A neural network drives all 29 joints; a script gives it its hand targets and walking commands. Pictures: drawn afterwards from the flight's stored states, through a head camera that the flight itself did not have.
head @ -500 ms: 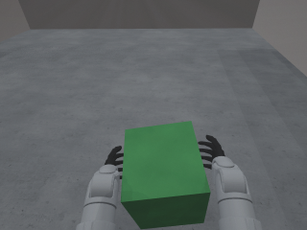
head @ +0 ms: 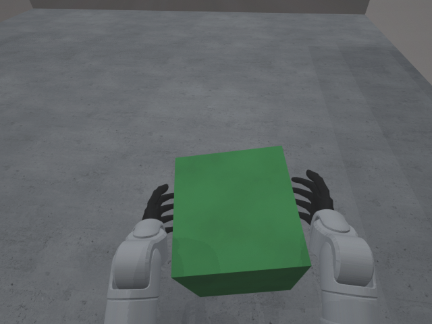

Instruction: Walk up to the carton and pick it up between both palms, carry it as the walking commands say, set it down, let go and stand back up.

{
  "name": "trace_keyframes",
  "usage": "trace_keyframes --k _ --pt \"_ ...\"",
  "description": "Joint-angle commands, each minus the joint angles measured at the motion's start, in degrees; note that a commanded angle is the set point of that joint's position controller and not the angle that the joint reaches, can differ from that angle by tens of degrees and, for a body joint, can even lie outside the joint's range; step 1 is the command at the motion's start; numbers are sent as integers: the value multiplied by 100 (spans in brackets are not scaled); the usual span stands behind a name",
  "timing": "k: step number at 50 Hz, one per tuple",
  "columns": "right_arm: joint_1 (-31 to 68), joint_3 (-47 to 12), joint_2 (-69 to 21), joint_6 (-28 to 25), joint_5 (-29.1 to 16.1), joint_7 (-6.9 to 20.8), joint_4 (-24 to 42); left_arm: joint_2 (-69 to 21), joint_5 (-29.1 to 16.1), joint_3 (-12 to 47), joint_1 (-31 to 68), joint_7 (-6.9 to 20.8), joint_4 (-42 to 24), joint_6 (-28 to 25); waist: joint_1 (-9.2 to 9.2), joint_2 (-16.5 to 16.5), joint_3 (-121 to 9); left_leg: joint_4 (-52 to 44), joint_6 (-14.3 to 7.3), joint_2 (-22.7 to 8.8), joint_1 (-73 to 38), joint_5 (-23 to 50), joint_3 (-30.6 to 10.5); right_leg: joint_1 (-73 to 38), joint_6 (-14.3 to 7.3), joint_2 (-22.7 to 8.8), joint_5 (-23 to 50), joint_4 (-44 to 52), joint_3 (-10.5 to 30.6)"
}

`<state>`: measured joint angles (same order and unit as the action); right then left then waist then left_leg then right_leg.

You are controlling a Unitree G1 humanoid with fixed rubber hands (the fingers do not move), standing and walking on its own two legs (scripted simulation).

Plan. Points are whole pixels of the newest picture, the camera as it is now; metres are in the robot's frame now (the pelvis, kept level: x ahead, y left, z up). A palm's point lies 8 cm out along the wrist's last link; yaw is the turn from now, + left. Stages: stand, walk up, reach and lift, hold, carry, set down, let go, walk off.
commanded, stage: carry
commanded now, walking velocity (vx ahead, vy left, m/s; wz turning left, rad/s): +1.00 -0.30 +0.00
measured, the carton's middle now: (237, 228) +0.32 -0.02 +0.01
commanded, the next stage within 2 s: none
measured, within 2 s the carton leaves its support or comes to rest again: neither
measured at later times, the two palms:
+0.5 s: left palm (194, 136) +0.53 +0.07 +0.09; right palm (316, 122) +0.54 -0.21 +0.11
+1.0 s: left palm (241, 64) +0.92 -0.07 +0.09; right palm (321, 52) +0.96 -0.35 +0.11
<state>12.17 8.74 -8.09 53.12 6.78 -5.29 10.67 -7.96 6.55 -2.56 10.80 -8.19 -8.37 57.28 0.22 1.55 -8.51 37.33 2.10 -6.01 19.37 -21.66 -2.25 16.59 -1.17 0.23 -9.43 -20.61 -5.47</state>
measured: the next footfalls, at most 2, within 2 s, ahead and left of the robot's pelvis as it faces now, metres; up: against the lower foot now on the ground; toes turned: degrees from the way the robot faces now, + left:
left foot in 0.26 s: +0.23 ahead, +0.08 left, +0.00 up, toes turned +13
right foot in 0.68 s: +0.68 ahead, -0.31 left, +0.00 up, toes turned -10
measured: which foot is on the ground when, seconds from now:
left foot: up 0.00-0.24, down 0.26-0.70, up 0.72-1.00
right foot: down 0.00-0.32, up 0.34-0.66, down 0.68-1.00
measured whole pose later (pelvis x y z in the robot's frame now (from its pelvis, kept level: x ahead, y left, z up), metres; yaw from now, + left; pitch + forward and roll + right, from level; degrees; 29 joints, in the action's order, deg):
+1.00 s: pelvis +0.69 -0.23 +0.00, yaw +3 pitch +4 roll +0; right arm 4.2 2.0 -7.4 64.5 3.6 -9.2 27.8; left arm -7.3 2.3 0.1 2.1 -11.5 -27.1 69.1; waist -1.9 -0.8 -5.1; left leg 42.7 0.8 -6.4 33.8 -15.0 10.4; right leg 6.9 -3.5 -0.5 -14.6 -17.2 -14.0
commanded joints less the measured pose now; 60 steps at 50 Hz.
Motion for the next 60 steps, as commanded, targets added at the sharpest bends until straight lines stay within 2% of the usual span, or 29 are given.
trace_keyframes --k 1,4,9,12,13,14,15,16,19,21,22,23,29,31,33,34,35,36,38,40,42,45,49,53,56,57,58,59,60 --pt "2134 -4199 -5270 847 -2220 840 806 -4904 -1777 3291 2282 794 -1696 193 -184 -868 -853 1204 45 54 2253 202 672 -2416 -1017 -1677 -1378 1105 1846" --pt "1487 -4189 -5246 1096 -2210 681 1196 -4787 -1990 3342 2272 678 -2465 365 -192 -1146 -1023 451 1 109 2006 244 802 -2485 -1013 -1354 -871 942 1253" --pt "919 -3777 -4889 1371 -2012 408 1673 -4652 -2074 3451 1864 495 -2664 785 -202 -671 -991 -678 85 227 950 837 1311 -1836 -1199 -1502 -531 1010 983" --pt "549 -3746 -4872 1504 -1969 354 1612 -4473 -2075 3561 1806 426 -2903 909 13 -288 -1247 -1355 -164 341 -1341 1699 1359 -519 -774 -1038 159 -62 294" --pt "421 -3643 -4731 1549 -1908 327 1456 -4436 -2064 3534 1951 405 -2858 962 138 -254 -1413 -1474 -293 60 -2669 1024 871 370 -598 -739 790 -1280 -121" --pt "470 -3611 -4446 1563 -1901 307 1510 -4189 -1968 3550 1949 375 -3094 1028 268 797 -1347 -1766 -761 -1004 -3755 -503 -979 1856 -363 -443 869 -2897 -222" --pt "384 -3575 -4359 1592 -1922 253 1182 -4094 -1933 3440 1723 452 -2916 1122 83 1515 -1142 -2567 -1549 -2281 -3825 -689 -3573 2906 -206 113 -1152 -4064 417" --pt "622 -3579 -4365 1501 -1901 175 1571 -4272 -2084 3573 2005 523 -2943 1159 75 950 -864 -2722 -1528 -2492 -3162 -1397 -3356 2967 -327 -734 -988 -4616 1166" --pt "977 -3691 -4690 1526 -1941 193 2039 -4679 -2316 3631 2189 540 -2953 1090 129 -362 -552 -2998 -1046 -2106 -2940 -719 -1913 3212 -153 -870 -267 -4302 973" --pt "1185 -3949 -4898 1544 -2175 305 2017 -4711 -2043 3429 1533 487 -2725 1001 78 273 -469 -3062 -647 -1765 -2602 -61 -791 2748 -17 -1092 -307 -3214 893" --pt "1167 -3888 -4913 1590 -2116 291 1934 -4759 -2003 3358 1559 450 -2583 1017 152 -77 -96 -3104 -632 -1590 -2618 496 -338 2860 25 -939 -138 -2729 519" --pt "1287 -3876 -4858 1596 -2077 304 1887 -4830 -1974 3390 1608 470 -2365 1062 136 244 181 -3208 -505 -1407 -2105 819 74 2538 134 -1014 120 -2349 390" --pt "1014 -3708 -4713 1681 -2220 380 1944 -4636 -1829 3481 1480 294 -2837 1132 49 1202 156 -3214 -191 -1165 -1851 2466 1209 843 23 -869 1327 -765 -539" --pt "549 -3492 -4528 1763 -2078 371 1601 -4334 -1794 3506 1615 239 -2972 1190 -42 1693 -72 -2215 -106 -1104 -1969 4603 1666 -70 -45 -477 825 -832 -1179" --pt "964 -3588 -4546 1740 -2088 390 1917 -4614 -1781 3532 1712 305 -2774 1233 -188 1216 -858 -495 94 -668 -1737 4602 1856 -1428 -110 -183 258 -693 -1189" --pt "978 -3683 -4576 1766 -2083 348 2026 -4338 -1825 3411 1729 323 -3116 1165 -396 -50 -1195 1313 182 -270 -500 3336 1674 -2722 8 -285 -840 -452 -872" --pt "904 -3766 -4714 1785 -2030 302 2183 -4488 -1966 3367 1702 391 -2956 1182 -346 -1884 -1771 3146 291 395 850 746 1369 -3864 -510 -1785 -1718 239 1600" --pt "584 -3842 -4778 1713 -1917 316 2195 -4682 -2106 3387 1389 473 -2778 1086 -260 -2647 -1850 3755 37 476 1909 -740 771 -4210 -981 -1932 -138 232 2086" --pt "742 -3783 -5274 1574 -2038 354 1870 -4978 -2408 3547 2060 597 -3284 927 -254 -1207 -1993 4237 -276 -60 2108 -528 56 -3843 -1079 -1754 687 -239 1287" --pt "1176 -4159 -5574 1393 -2205 473 2538 -5615 -2475 3616 2008 733 -3341 762 -172 -866 -1842 3145 -216 -389 1505 151 191 -2361 -815 -1719 -733 297 1131" --pt "1282 -4171 -5721 1281 -2119 522 2292 -5684 -2410 3674 2134 747 -3288 687 -165 -1218 -1494 2262 -154 -352 1655 179 506 -2164 -1028 -1888 -1150 813 982" --pt "702 -3853 -5423 1270 -1769 520 1783 -5436 -2463 3865 2154 744 -3133 667 -110 -811 -1111 1214 -164 -416 1448 29 698 -1487 -1258 -2025 -1381 1350 834" --pt "553 -3854 -5026 1364 -1662 479 1547 -4796 -2203 3685 1766 736 -2894 807 -104 -883 -480 57 -95 -181 882 1213 1158 -1099 -977 -1561 -968 1465 -2" --pt "625 -3680 -4659 1601 -1673 474 1236 -4403 -1898 3495 1564 606 -2466 1101 -148 -504 222 -406 -141 98 815 1770 1610 -1210 -931 -1323 515 1379 -324" --pt "866 -3669 -4706 1708 -1881 464 1238 -4407 -1831 3419 1890 507 -2665 1232 133 -200 -228 -943 -343 624 -1069 1477 2127 -998 -637 -912 3337 -893 -933" --pt "751 -3620 -4621 1713 -1895 458 1272 -4256 -1786 3375 1900 470 -2740 1262 360 294 -1138 -1021 -674 203 -2932 448 1245 54 -520 -842 3537 -2665 -752" --pt "753 -3608 -4650 1716 -1941 484 1048 -4222 -1794 3341 2209 448 -2959 1229 249 1550 -890 -2083 -1104 -1324 -3368 -1063 -1361 1575 -313 -195 1055 -4426 -590" --pt "1107 -3798 -4783 1696 -2077 444 1176 -4223 -1697 3169 1657 520 -2659 1247 84 1018 -997 -2531 -1721 -2331 -3945 19 -3744 2783 -41 294 -993 -5598 684" --pt "1173 -3982 -5125 1627 -2115 419 1554 -4563 -1934 3398 1903 581 -2928 1209 117 329 -1266 -2377 -1735 -2312 -3654 504 -3293 2728 -92 -395 -922 -6161 1139"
